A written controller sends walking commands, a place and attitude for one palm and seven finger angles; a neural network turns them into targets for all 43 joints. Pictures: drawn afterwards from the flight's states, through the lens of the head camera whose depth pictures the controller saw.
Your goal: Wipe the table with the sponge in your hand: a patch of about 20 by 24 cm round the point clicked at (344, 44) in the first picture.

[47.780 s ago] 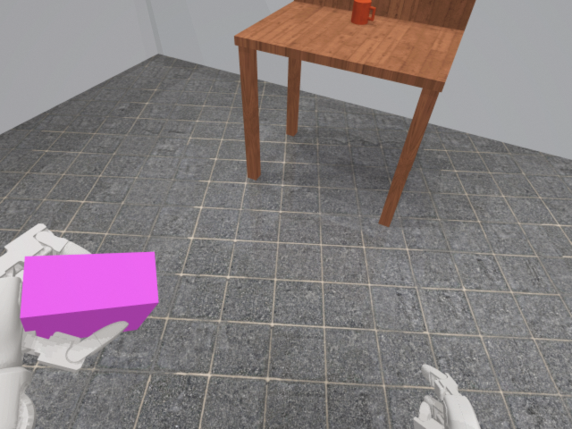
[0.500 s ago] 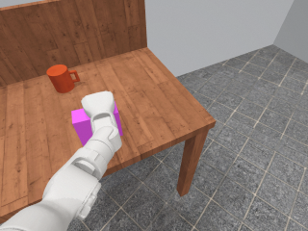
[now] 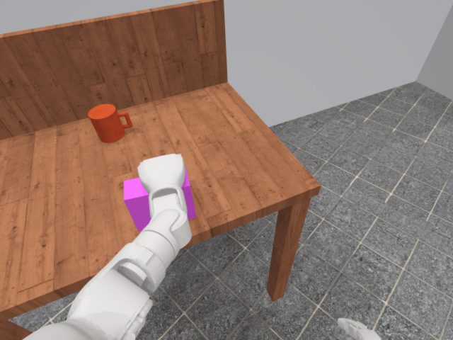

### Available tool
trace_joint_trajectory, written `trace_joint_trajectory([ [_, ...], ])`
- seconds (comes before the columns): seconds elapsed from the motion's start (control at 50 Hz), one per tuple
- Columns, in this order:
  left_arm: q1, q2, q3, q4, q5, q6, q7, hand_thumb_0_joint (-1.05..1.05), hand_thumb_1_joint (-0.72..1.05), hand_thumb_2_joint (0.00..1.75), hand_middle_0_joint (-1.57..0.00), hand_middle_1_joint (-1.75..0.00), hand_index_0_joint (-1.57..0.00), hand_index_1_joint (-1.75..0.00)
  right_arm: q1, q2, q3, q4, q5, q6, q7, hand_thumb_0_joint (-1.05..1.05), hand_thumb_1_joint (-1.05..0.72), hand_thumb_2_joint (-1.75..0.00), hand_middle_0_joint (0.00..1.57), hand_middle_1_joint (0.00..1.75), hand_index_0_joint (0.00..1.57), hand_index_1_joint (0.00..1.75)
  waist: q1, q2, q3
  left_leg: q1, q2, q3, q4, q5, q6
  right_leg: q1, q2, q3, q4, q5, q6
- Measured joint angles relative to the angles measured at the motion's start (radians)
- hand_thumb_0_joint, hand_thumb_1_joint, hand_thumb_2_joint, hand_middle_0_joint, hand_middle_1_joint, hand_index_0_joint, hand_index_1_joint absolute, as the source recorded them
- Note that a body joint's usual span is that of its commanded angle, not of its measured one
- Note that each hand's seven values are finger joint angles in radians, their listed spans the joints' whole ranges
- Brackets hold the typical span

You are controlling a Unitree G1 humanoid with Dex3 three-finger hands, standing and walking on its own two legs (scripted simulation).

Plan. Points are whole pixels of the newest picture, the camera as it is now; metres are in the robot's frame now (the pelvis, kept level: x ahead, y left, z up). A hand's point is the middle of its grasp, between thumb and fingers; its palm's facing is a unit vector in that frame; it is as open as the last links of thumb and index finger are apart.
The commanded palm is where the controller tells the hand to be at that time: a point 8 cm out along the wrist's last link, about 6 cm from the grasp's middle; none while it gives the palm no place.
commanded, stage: wipe back along the third lane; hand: left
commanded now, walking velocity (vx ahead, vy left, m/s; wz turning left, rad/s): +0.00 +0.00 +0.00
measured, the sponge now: (163, 204) +0.39 +0.16 +0.01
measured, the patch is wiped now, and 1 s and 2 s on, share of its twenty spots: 1.00 1.00 1.00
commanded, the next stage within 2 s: slide back across to the middle lane in 0.16 s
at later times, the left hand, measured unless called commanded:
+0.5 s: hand (165, 200) +0.37 +0.14 +0.05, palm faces -0.01 -0.07 -1.00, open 9.7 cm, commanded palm +0.33 +0.15 +0.10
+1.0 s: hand (136, 217) +0.33 +0.19 +0.06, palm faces -0.01 -0.08 -1.00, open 9.7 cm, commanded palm +0.30 +0.19 +0.10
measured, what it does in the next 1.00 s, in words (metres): stands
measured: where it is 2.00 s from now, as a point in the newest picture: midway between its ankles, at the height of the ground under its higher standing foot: outside the picture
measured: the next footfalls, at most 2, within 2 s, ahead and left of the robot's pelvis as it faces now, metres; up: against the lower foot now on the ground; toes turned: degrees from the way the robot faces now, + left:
none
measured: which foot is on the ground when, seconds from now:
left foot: down 0.00-1.00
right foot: down 0.00-1.00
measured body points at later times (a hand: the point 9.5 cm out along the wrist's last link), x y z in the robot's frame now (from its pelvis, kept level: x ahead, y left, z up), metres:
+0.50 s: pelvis -0.01 +0.00 +0.00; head -0.02 -0.04 +0.45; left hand +0.36 +0.14 +0.11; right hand +0.17 -0.23 -0.11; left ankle +0.01 +0.13 -0.73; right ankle -0.06 -0.08 -0.73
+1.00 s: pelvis -0.01 -0.01 +0.00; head -0.03 -0.05 +0.45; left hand +0.32 +0.19 +0.11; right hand +0.19 -0.24 -0.10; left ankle +0.01 +0.13 -0.73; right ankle -0.06 -0.08 -0.73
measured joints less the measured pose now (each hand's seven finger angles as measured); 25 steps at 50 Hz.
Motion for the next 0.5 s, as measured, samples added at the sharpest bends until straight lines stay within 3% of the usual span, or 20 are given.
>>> trace_joint_trajectory([
  [0.28,0.082,-0.015,-0.044,-0.102,-0.006,0.036,-0.009,0.0,-0.46,1.08,-0.72,-1.44,-0.73,-1.45,-0.023,0.0,0.01,-0.006,0.009,0.007,0.014,0.01,-0.91,-0.9,0.2,0.3,0.2,0.3,0.015,0.005,0.005,0.037,-0.003,0.003,-0.007,0.003,0.0,0.032,-0.004,0.003,0.004,-0.002,0.0],
  [0.5,0.153,0.023,0.01,-0.2,0.0,0.002,-0.045,0.0,-0.47,1.08,-0.74,-1.42,-0.75,-1.43,-0.038,0.004,0.018,-0.03,0.009,-0.007,-0.011,0.01,-0.91,-0.9,0.2,0.3,0.2,0.3,0.017,0.01,0.015,0.066,0.003,0.02,-0.027,0.011,-0.002,0.048,0.001,0.02,-0.004,0.007,-0.001],
])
